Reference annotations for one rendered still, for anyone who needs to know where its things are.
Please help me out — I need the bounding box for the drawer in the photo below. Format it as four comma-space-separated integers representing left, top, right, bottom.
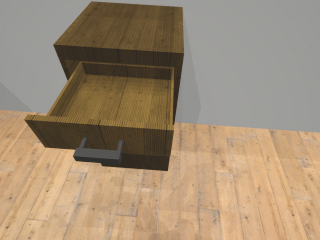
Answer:
24, 61, 174, 157

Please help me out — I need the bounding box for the handle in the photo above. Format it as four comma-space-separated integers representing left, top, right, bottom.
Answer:
73, 137, 123, 165

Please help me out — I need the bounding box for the cabinet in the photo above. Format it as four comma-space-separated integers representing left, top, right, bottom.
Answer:
53, 1, 184, 171

